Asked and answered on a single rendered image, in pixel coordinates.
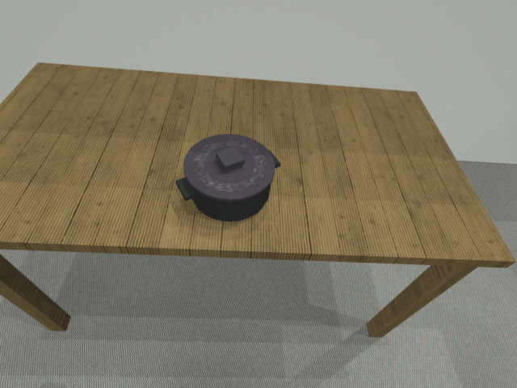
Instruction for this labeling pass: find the table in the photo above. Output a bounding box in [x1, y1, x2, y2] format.
[0, 62, 516, 337]

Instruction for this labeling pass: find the pot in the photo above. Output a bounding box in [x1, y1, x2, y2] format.
[176, 150, 280, 221]

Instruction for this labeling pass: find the knob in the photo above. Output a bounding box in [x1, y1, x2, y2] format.
[216, 146, 245, 171]

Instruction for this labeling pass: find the lid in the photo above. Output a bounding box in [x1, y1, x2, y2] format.
[183, 134, 275, 202]

